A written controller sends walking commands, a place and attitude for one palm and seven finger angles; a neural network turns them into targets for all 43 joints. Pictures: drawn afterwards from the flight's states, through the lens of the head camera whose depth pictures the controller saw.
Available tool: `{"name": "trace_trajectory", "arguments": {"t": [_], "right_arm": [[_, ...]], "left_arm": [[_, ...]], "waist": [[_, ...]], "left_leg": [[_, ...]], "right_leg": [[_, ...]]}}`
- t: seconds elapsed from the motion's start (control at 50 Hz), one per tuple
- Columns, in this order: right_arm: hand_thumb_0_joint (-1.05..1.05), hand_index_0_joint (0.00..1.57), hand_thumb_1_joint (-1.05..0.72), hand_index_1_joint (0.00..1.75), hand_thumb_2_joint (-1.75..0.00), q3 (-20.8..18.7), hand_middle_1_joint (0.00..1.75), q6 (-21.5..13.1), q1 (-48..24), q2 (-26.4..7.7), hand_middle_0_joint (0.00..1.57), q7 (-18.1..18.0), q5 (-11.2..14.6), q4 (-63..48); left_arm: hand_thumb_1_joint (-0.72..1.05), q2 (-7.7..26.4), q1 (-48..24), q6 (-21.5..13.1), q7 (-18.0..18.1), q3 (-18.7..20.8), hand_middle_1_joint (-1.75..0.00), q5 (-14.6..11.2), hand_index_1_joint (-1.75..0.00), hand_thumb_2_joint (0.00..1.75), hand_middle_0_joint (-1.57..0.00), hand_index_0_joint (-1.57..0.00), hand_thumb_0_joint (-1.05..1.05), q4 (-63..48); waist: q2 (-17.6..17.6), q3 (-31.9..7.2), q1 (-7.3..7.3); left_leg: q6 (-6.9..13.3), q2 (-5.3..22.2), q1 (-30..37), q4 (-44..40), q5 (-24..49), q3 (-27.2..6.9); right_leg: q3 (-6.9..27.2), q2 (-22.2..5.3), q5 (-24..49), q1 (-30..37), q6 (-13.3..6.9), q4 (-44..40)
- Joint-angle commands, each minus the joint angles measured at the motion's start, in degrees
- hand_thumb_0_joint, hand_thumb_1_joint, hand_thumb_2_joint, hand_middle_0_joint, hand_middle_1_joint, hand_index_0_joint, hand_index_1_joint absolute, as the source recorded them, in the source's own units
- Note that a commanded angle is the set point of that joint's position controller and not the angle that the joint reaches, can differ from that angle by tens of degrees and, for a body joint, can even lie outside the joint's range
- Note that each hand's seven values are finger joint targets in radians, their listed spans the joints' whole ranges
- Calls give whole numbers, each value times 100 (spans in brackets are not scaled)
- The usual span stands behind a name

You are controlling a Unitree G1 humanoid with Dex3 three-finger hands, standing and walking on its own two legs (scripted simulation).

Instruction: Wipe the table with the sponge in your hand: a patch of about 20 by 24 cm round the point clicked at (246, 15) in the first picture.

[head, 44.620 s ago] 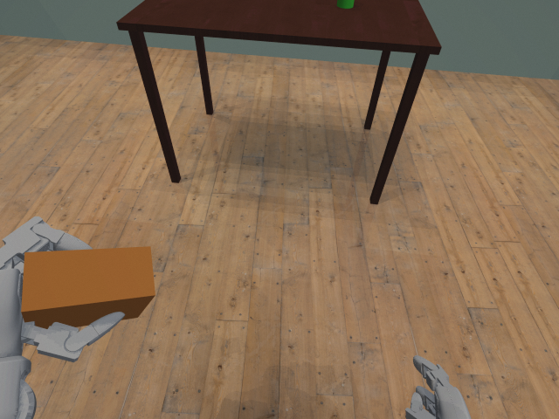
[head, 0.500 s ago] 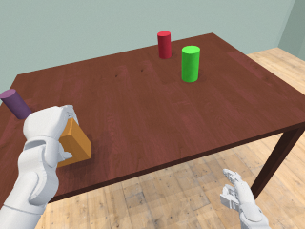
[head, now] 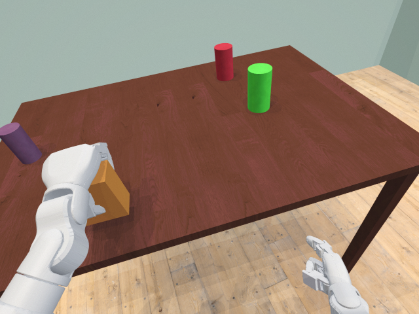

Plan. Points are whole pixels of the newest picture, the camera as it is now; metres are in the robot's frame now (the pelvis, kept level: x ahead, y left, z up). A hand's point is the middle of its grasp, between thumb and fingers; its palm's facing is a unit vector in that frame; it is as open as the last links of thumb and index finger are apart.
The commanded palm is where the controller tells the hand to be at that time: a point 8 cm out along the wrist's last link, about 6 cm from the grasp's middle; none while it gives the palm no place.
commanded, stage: move the sponge above the wiping area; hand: left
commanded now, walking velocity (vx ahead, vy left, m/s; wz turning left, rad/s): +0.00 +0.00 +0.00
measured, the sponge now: (96, 200) +0.27 +0.28 +0.10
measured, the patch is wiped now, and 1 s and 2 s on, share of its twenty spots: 0.00 0.00 0.00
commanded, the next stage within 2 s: lower the sponge onto the table in 0.80 s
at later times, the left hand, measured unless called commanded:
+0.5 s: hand (83, 186) +0.26 +0.27 +0.15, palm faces +0.09 -0.06 -0.99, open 9.8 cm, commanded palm +0.22 +0.26 +0.23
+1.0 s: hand (85, 182) +0.27 +0.27 +0.16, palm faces +0.10 -0.05 -0.99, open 9.8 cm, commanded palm +0.23 +0.26 +0.23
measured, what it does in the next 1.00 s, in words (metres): stands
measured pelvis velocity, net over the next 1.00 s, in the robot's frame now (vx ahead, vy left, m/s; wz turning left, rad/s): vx -0.01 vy -0.01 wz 0.00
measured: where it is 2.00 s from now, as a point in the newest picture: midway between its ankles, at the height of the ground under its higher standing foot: outside the picture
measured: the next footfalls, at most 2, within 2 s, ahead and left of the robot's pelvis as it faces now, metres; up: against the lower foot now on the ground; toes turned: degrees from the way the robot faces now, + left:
none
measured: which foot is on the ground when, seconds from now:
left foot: down 0.00-1.00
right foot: down 0.00-1.00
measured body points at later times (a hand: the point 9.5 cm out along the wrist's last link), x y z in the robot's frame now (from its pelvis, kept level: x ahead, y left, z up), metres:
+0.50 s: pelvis +0.00 -0.01 +0.00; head -0.02 -0.07 +0.44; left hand +0.25 +0.27 +0.21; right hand +0.27 -0.20 -0.07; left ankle +0.01 +0.11 -0.74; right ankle +0.01 -0.08 -0.74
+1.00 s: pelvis -0.01 -0.01 +0.00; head -0.03 -0.06 +0.44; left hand +0.26 +0.27 +0.21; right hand +0.25 -0.20 -0.08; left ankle +0.01 +0.11 -0.74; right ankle +0.01 -0.08 -0.74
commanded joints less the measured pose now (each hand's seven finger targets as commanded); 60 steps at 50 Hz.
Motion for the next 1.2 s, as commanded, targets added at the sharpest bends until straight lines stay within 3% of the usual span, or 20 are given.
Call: {"name": "trace_trajectory", "arguments": {"t": [0.0, 0.16, 0.18, 0.26, 0.28, 0.36, 0.38, 0.46, 0.54, 0.56, 0.62, 0.66, 0.72, 0.76, 0.78, 0.86, 0.88, 1.06, 1.08, 1.18], "right_arm": [[0, 20, -90, 30, -90, -198, 30, -376, -1381, -427, 20, -59, 5, -1095], [0, 20, -90, 30, -90, -179, 30, -330, -1542, -450, 20, -32, 7, -1113], [0, 20, -90, 30, -90, -188, 30, -322, -1444, -438, 20, -32, -14, -1109], [0, 20, -90, 30, -90, -185, 30, -320, -1576, -456, 20, -20, 1, -1165], [0, 20, -90, 30, -90, -192, 30, -312, -1478, -446, 20, -21, -21, -1151], [0, 20, -90, 30, -90, -187, 30, -281, -1580, -467, 20, -3, 2, -1171], [0, 20, -90, 30, -90, -178, 30, -270, -1476, -451, 20, -4, -16, -1185], [0, 20, -90, 30, -90, -175, 30, -313, -1591, -434, 20, -57, 18, -1217], [0, 20, -90, 30, -90, -214, 30, -337, -1362, -438, 20, -89, -15, -1132], [0, 20, -90, 30, -90, -170, 30, -401, -1563, -413, 20, -108, 0, -1196], [0, 20, -90, 30, -90, -200, 30, -372, -1383, -451, 20, -122, -46, -1082], [0, 20, -90, 30, -90, -178, 30, -419, -1540, -437, 20, -144, -2, -1104], [0, 20, -90, 30, -90, -218, 30, -389, -1396, -489, 20, -142, -27, -1016], [0, 20, -90, 30, -90, -173, 30, -406, -1564, -451, 20, -147, 24, -1078], [0, 20, -90, 30, -90, -167, 30, -419, -1506, -436, 20, -141, 4, -1102], [0, 20, -90, 30, -90, -175, 30, -430, -1577, -448, 20, -97, 9, -1151], [0, 20, -90, 30, -90, -178, 30, -414, -1471, -435, 20, -94, -17, -1143], [0, 20, -90, 30, -90, -202, 30, -431, -1511, -470, 20, -124, -7, -1135], [0, 20, -90, 30, -90, -178, 30, -425, -1436, -447, 20, -119, -22, -1120], [0, 20, -90, 30, -90, -211, 30, -438, -1406, -453, 20, -107, -30, -1130]], "left_arm": [[10, 1267, -2013, -97, 228, 771, -160, 250, -160, 130, -120, -120, 0, -1190], [10, 1656, -1842, 1, 266, 1195, -160, 243, -160, 130, -120, -120, 0, -1278], [10, 1329, -1977, 25, 257, 909, -160, 238, -160, 130, -120, -120, 0, -1217], [10, 1709, -1684, 80, 228, 1239, -160, 218, -160, 130, -120, -120, 0, -1420], [10, 1422, -1732, 85, 198, 993, -160, 196, -160, 130, -120, -120, 0, -1383], [10, 1875, -1258, 93, 120, 1435, -160, 144, -160, 130, -120, -120, 0, -1522], [10, 1548, -1356, 77, 89, 1153, -160, 105, -160, 130, -120, -120, 0, -1526], [10, 1732, -1534, -25, 47, 1224, -160, 114, -160, 130, -120, -120, 0, -1687], [10, 1607, -1583, -214, 66, 1086, -160, 92, -160, 130, -120, -120, 0, -1639], [10, 1780, -1706, -217, 97, 1239, -160, 116, -160, 130, -120, -120, 0, -1772], [10, 1580, -1666, -244, 126, 1102, -160, 98, -160, 130, -120, -120, 0, -1361], [10, 1912, -1933, -217, 193, 1380, -160, 125, -160, 130, -120, -120, 0, -1388], [10, 1734, -1867, -177, 181, 1245, -160, 81, -160, 130, -120, -120, 0, -978], [10, 1894, -2026, -134, 159, 1354, -160, 113, -160, 130, -120, -120, 0, -1068], [10, 1489, -2203, -154, 118, 959, -160, 95, -160, 130, -120, -120, 0, -1101], [10, 1809, -1713, -157, 54, 1298, -160, 93, -160, 130, -120, -120, 0, -1314], [10, 1506, -1737, -154, 31, 1047, -160, 73, -160, 130, -120, -120, 0, -1256], [10, 2040, -1845, -213, 158, 1543, -160, 104, -160, 130, -120, -120, 0, -1342], [10, 1688, -2001, -214, 148, 1202, -160, 105, -160, 130, -120, -120, 0, -1295], [10, 1586, -1759, -171, 148, 1167, -160, 48, -160, 130, -120, -120, 0, -1344]], "waist": [[-297, -1389, 29], [-280, -1275, 120], [-386, -1352, 67], [-274, -1401, 158], [-381, -1447, 85], [-443, -1324, 134], [-466, -1346, 78], [-315, -1172, 63], [-307, -1194, 30], [-176, -1222, 79], [-368, -1103, 50], [-251, -1131, 87], [-413, -1109, 80], [-337, -1100, 97], [-308, -1232, 29], [-194, -1350, 135], [-303, -1325, 90], [-310, -1313, 147], [-228, -1281, 73], [-317, -1306, 100]], "left_leg": [[85, 8, 355, -108, 1112, -255], [66, -10, 286, -110, 1126, -269], [88, -6, 256, -96, 1180, -190], [77, -30, 294, -56, 1235, -263], [100, -26, 254, -14, 1315, -166], [95, -27, 225, 54, 1294, -229], [111, -17, 170, 59, 1335, -173], [106, -19, 295, 63, 1073, -251], [104, -19, 318, 8, 1071, -239], [93, -16, 376, 7, 972, -288], [88, -15, 249, -54, 950, -232], [62, -17, 275, -43, 792, -271], [71, -15, 170, -77, 793, -218], [59, -29, 170, -113, 646, -271], [65, -19, 158, -92, 703, -211], [65, -19, 201, -46, 880, -281], [80, -5, 141, -36, 923, -222], [67, -23, 192, -4, 850, -286], [72, -24, 150, -26, 913, -236], [78, 11, 204, -21, 979, -246]], "right_leg": [[457, -172, 785, 378, -112, -403], [725, -131, 883, 430, -163, -421], [483, -179, 982, 500, -112, -376], [746, -146, 1077, 544, -160, -348], [555, -204, 1256, 620, -103, -307], [838, -169, 1325, 545, -126, -311], [597, -231, 1408, 596, -74, -269], [852, -172, 941, 299, -118, -413], [592, -217, 886, 306, -47, -429], [855, -170, 696, 291, -143, -459], [590, -213, 701, 319, -69, -493], [902, -190, 430, 282, -147, -542], [624, -231, 505, 345, -71, -538], [830, -193, 210, 276, -122, -569], [606, -259, 366, 368, -78, -504], [785, -207, 620, 451, -133, -416], [563, -259, 712, 482, -88, -382], [847, -204, 570, 414, -141, -428], [592, -242, 660, 424, -101, -395], [574, -239, 766, 440, -106, -386]]}}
